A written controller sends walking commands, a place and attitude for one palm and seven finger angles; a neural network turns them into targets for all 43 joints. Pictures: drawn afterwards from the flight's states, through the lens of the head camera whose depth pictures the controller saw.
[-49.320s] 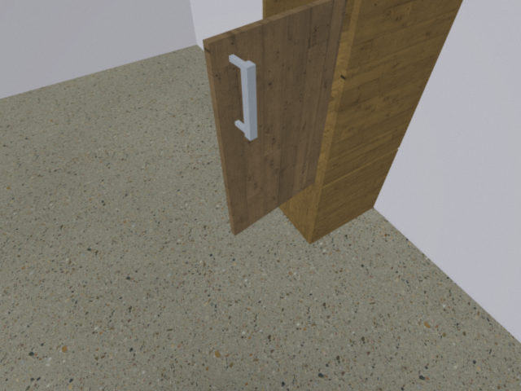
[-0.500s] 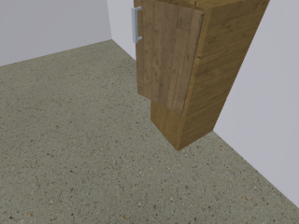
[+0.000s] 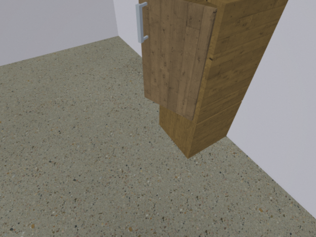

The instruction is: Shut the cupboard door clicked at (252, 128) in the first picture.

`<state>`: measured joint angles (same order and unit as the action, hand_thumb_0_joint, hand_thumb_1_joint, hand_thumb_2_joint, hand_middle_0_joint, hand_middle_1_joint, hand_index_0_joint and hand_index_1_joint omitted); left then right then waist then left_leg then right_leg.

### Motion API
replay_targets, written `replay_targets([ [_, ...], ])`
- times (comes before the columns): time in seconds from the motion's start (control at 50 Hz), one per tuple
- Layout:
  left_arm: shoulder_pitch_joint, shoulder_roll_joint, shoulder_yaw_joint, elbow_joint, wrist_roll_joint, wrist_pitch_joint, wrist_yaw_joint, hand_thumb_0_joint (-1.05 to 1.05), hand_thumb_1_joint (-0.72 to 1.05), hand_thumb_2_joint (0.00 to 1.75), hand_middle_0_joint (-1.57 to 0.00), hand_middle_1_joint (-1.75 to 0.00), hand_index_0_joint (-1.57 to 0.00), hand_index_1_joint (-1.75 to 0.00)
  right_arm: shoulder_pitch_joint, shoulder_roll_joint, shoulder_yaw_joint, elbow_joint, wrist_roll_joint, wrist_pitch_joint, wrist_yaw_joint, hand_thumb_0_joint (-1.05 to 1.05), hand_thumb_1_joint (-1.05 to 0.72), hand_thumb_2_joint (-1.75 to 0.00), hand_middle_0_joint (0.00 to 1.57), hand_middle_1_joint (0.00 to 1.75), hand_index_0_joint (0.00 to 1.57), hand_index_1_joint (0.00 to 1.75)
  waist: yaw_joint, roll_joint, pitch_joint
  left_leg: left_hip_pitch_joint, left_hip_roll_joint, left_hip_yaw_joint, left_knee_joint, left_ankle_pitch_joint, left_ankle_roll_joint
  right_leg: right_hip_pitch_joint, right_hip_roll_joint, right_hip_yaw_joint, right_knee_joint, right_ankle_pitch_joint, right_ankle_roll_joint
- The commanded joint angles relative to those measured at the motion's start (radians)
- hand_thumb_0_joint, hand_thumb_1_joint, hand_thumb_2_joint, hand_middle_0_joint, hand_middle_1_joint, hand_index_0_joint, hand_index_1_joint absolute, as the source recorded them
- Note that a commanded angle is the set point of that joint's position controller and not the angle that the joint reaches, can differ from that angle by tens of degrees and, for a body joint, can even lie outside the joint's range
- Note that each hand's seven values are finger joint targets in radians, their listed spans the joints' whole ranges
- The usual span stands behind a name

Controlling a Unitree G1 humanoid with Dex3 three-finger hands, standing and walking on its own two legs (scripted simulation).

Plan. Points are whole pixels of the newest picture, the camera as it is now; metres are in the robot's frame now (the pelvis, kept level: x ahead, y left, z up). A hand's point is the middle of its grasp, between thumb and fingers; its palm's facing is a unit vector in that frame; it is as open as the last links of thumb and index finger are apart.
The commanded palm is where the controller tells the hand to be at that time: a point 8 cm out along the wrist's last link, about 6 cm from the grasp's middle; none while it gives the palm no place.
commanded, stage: look to check the result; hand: left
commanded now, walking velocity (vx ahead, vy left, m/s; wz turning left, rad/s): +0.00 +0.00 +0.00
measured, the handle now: (142, 23) +0.93 +0.12 +0.13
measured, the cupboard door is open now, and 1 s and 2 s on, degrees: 22 22 22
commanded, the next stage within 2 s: walk to a spot facing it in 0.10 s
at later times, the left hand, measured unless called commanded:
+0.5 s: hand out of the picture +0.05 +0.21 -0.18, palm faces +0.12 -0.95 -0.27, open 7.4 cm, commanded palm none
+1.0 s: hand out of the picture -0.02 +0.21 -0.17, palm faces +0.41 -0.85 -0.32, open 7.4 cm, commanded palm none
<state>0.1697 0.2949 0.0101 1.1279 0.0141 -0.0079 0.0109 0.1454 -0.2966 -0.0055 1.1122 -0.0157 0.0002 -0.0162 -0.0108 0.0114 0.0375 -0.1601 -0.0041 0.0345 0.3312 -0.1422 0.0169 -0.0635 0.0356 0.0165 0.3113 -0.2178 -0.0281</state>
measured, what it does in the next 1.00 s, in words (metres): steps on the spot, turning left: right foot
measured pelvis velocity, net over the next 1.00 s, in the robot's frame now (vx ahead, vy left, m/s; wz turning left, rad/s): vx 0.01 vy -0.02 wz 0.44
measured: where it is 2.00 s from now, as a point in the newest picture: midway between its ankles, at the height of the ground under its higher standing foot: outside the picture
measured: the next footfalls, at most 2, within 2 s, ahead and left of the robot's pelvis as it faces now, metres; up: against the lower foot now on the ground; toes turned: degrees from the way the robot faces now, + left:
right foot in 0.90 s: +0.09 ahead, -0.12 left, +0.00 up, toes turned +21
left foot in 1.18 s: -0.02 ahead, +0.14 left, +0.00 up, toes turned +37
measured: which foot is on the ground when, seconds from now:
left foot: down 0.00-0.90, up 0.92-1.00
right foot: down 0.00-0.62, up 0.64-0.88, down 0.90-1.00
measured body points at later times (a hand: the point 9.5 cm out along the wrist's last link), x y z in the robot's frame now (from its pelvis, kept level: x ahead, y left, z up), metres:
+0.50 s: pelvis +0.01 +0.00 -0.01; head +0.03 -0.01 +0.44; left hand +0.04 +0.26 -0.16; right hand +0.07 -0.26 -0.17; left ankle +0.02 +0.10 -0.74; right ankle -0.03 -0.10 -0.75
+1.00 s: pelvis +0.01 -0.02 -0.02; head +0.05 -0.02 +0.43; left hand -0.04 +0.25 -0.14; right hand +0.17 -0.23 -0.17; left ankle -0.03 +0.11 -0.69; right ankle +0.05 -0.13 -0.75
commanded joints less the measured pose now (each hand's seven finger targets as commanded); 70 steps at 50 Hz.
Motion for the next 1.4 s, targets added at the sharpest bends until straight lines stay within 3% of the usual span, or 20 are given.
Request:
replay_targets([
  [0.0, -0.006, 0.172, 0.032, -0.048, -0.004, -0.023, 0.008, 0.0, 0.9, 0.9, -0.2, -0.3, -0.2, -0.3, -0.018, -0.175, -0.032, -0.049, 0.002, -0.017, -0.008, 0.0, -0.9, -0.9, 0.2, 0.3, 0.2, 0.3, -0.002, -0.015, -0.033, 0.076, 0.123, -0.124, -0.035, 0.111, 0.011, -0.08, -0.139, 0.111, -0.061, 0.159, -0.021],
  [0.36, 0.09, 0.106, 0.054, -0.075, -0.003, 0.01, 0.031, 0.0, 0.9, 0.9, -0.2, -0.3, -0.2, -0.3, 0.041, -0.07, -0.026, -0.08, 0.003, 0.014, -0.008, 0.0, -0.9, -0.9, 0.2, 0.3, 0.2, 0.3, 0.02, -0.037, -0.052, -0.063, 0.081, -0.125, 0.13, 0.25, -0.005, 0.012, -0.199, 0.045, 0.085, 0.328, -0.028],
  [0.48, 0.056, 0.126, 0.086, -0.153, 0.017, 0.015, 0.041, 0.0, 0.9, 0.9, -0.2, -0.3, -0.2, -0.3, 0.032, -0.027, -0.06, -0.156, 0.004, 0.043, 0.003, 0.0, -0.9, -0.9, 0.2, 0.3, 0.2, 0.3, 0.011, -0.156, 0.056, -0.273, 0.066, -0.066, 0.557, -0.395, -0.033, -0.031, -0.437, 0.089, 0.077, 0.535, -0.203],
  [0.56, 0.035, 0.117, 0.091, -0.189, 0.005, 0.018, 0.028, 0.0, 0.9, 0.9, -0.2, -0.3, -0.2, -0.3, 0.152, -0.018, -0.061, -0.15, -0.005, 0.039, 0.019, 0.0, -0.9, -0.9, 0.2, 0.3, 0.2, 0.3, -0.052, -0.031, 0.012, -0.018, 0.057, -0.021, 0.199, 0.013, -0.016, -0.171, -0.307, -0.107, 0.338, 0.396, -0.039],
  [0.58, 0.075, 0.066, 0.086, -0.209, -0.005, 0.027, 0.025, 0.0, 0.9, 0.9, -0.2, -0.3, -0.2, -0.3, 0.202, -0.098, -0.076, -0.155, -0.018, 0.031, 0.017, 0.0, -0.9, -0.9, 0.2, 0.3, 0.2, 0.3, -0.055, 0.233, -0.012, 0.03, 0.229, -0.324, 0.081, 0.306, 0.082, -0.314, -0.166, -0.179, 0.546, 0.044, 0.048],
  [0.6, 0.04, 0.038, 0.074, -0.248, -0.003, 0.031, 0.026, 0.0, 0.9, 0.9, -0.2, -0.3, -0.2, -0.3, 0.236, -0.149, -0.091, -0.154, -0.021, 0.033, 0.008, 0.0, -0.9, -0.9, 0.2, 0.3, 0.2, 0.3, -0.066, 0.291, -0.028, -0.017, 0.372, -0.544, -0.043, 0.302, 0.199, -0.369, -0.083, -0.108, 0.712, -0.444, 0.062],
  [0.66, -0.003, 0.044, 0.086, -0.262, 0.01, 0.04, 0.018, 0.0, 0.9, 0.9, -0.2, -0.3, -0.2, -0.3, 0.126, -0.129, -0.089, -0.2, -0.023, 0.03, 0.0, 0.0, -0.9, -0.9, 0.2, 0.3, 0.2, 0.3, -0.027, 0.149, 0.02, -0.202, 0.292, -0.523, -0.104, -0.288, 0.168, -0.391, -0.112, 0.013, 0.791, -0.292, 0.046],
  [0.82, 0.163, 0.01, 0.084, -0.25, 0.004, 0.023, 0.016, 0.0, 0.9, 0.9, -0.2, -0.3, -0.2, -0.3, 0.047, -0.114, -0.103, -0.246, -0.015, 0.041, 0.0, 0.0, -0.9, -0.9, 0.2, 0.3, 0.2, 0.3, 0.034, 0.109, -0.097, -0.221, 0.138, -0.386, 0.029, -0.099, 0.101, -0.118, -0.025, -0.058, 0.266, -0.131, 0.06],
  [0.84, 0.197, 0.038, 0.092, -0.247, 0.009, 0.017, 0.021, 0.0, 0.9, 0.9, -0.2, -0.3, -0.2, -0.3, 0.031, -0.083, -0.101, -0.259, -0.008, 0.045, 0.004, 0.0, -0.9, -0.9, 0.2, 0.3, 0.2, 0.3, 0.052, 0.049, -0.076, -0.315, 0.079, -0.346, 0.094, -0.168, 0.058, -0.026, -0.069, -0.014, 0.109, -0.109, 0.049],
  [0.88, 0.15, 0.178, 0.113, -0.28, 0.026, 0.013, 0.028, 0.0, 0.9, 0.9, -0.2, -0.3, -0.2, -0.3, 0.025, -0.006, -0.101, -0.284, -0.006, 0.044, 0.018, 0.0, -0.9, -0.9, 0.2, 0.3, 0.2, 0.3, 0.059, -0.259, -0.023, -0.474, -0.096, -0.092, 0.607, -0.414, -0.051, -0.085, -0.501, 0.41, -0.139, -0.259, -0.137],
  [0.9, 0.095, 0.162, 0.108, -0.298, 0.021, 0.008, 0.03, 0.0, 0.9, 0.9, -0.2, -0.3, -0.2, -0.3, 0.036, -0.036, -0.108, -0.283, -0.014, 0.051, 0.027, 0.0, -0.9, -0.9, 0.2, 0.3, 0.2, 0.3, 0.022, -0.175, -0.013, -0.438, -0.034, -0.126, 0.794, -0.398, -0.039, -0.193, -0.502, 0.369, -0.109, -0.238, -0.168],
  [0.98, 0.003, 0.098, 0.092, -0.312, 0.027, -0.003, 0.034, 0.0, 0.9, 0.9, -0.2, -0.3, -0.2, -0.3, 0.033, 0.008, -0.089, -0.277, -0.002, 0.05, 0.044, 0.0, -0.9, -0.9, 0.2, 0.3, 0.2, 0.3, -0.027, -0.193, 0.012, -0.388, 0.029, -0.049, 0.748, -0.334, -0.066, -0.136, -0.366, 0.031, 0.075, 0.338, -0.117],
  [1.1, 0.125, 0.151, 0.113, -0.278, 0.019, 0.009, 0.026, 0.0, 0.9, 0.9, -0.2, -0.3, -0.2, -0.3, -0.001, 0.006, -0.072, -0.302, 0.001, 0.036, 0.044, 0.0, -0.9, -0.9, 0.2, 0.3, 0.2, 0.3, 0.022, -0.202, -0.049, -0.186, -0.013, 0.068, 0.288, -0.207, -0.048, -0.027, -0.356, -0.078, 0.245, 0.546, -0.047],
  [1.12, 0.118, 0.146, 0.112, -0.28, 0.012, 0.012, 0.023, 0.0, 0.9, 0.9, -0.2, -0.3, -0.2, -0.3, 0.04, -0.018, -0.077, -0.293, -0.001, 0.033, 0.043, 0.0, -0.9, -0.9, 0.2, 0.3, 0.2, 0.3, -0.005, -0.177, -0.07, -0.077, -0.008, 0.054, 0.174, -0.104, -0.038, -0.083, -0.344, -0.112, 0.314, 0.49, -0.012],
  [1.14, 0.123, 0.113, 0.109, -0.299, 0.005, 0.019, 0.019, 0.0, 0.9, 0.9, -0.2, -0.3, -0.2, -0.3, 0.096, -0.095, -0.094, -0.283, -0.008, 0.024, 0.041, 0.0, -0.9, -0.9, 0.2, 0.3, 0.2, 0.3, -0.035, -0.005, -0.13, 0.095, 0.109, -0.095, 0.09, 0.149, 0.007, -0.229, -0.287, -0.17, 0.475, 0.287, 0.047],
  [1.16, 0.103, 0.047, 0.085, -0.338, 0.002, 0.02, 0.011, 0.0, 0.9, 0.9, -0.2, -0.3, -0.2, -0.3, 0.142, -0.204, -0.121, -0.28, -0.012, 0.023, 0.034, 0.0, -0.9, -0.9, 0.2, 0.3, 0.2, 0.3, -0.059, 0.29, -0.146, 0.224, 0.362, -0.413, 0.079, 0.549, 0.144, -0.478, -0.156, -0.186, 0.679, -0.362, 0.113],
  [1.18, 0.032, 0.046, 0.078, -0.378, 0.01, 0.026, 0.015, 0.0, 0.9, 0.9, -0.2, -0.3, -0.2, -0.3, 0.196, -0.226, -0.125, -0.26, -0.016, 0.029, 0.025, 0.0, -0.9, -0.9, 0.2, 0.3, 0.2, 0.3, -0.094, 0.199, -0.135, 0.144, 0.42, -0.441, 0.062, 0.453, 0.222, -0.489, -0.148, -0.08, 0.773, -0.449, 0.091],
  [1.24, -0.027, 0.045, 0.089, -0.361, 0.007, 0.033, 0.01, 0.0, 0.9, 0.9, -0.2, -0.3, -0.2, -0.3, 0.091, -0.146, -0.101, -0.283, -0.023, 0.023, 0.001, 0.0, -0.9, -0.9, 0.2, 0.3, 0.2, 0.3, -0.052, 0.226, -0.069, 0.007, 0.269, -0.366, 0.039, 0.179, 0.163, -0.497, -0.145, -0.01, 0.787, -0.292, 0.087],
  [1.34, 0.074, 0.027, 0.085, -0.319, 0.011, 0.018, -0.019, 0.0, 0.9, 0.9, -0.2, -0.3, -0.2, -0.3, 0.011, -0.152, -0.099, -0.307, -0.026, 0.026, 0.008, 0.0, -0.9, -0.9, 0.2, 0.3, 0.2, 0.3, 0.001, 0.17, -0.044, -0.156, 0.179, -0.369, 0.0, -0.368, 0.122, -0.27, -0.06, -0.096, 0.423, -0.24, 0.074],
  [1.38, 0.245, 0.062, 0.101, -0.27, 0.02, 0.003, -0.023, 0.0, 0.9, 0.9, -0.2, -0.3, -0.2, -0.3, -0.057, -0.122, -0.096, -0.329, -0.015, 0.031, 0.01, 0.0, -0.9, -0.9, 0.2, 0.3, 0.2, 0.3, 0.09, 0.033, -0.033, -0.441, 0.075, -0.296, 0.151, -0.55, 0.07, 0.049, -0.068, -0.074, 0.176, -0.219, 0.067],
])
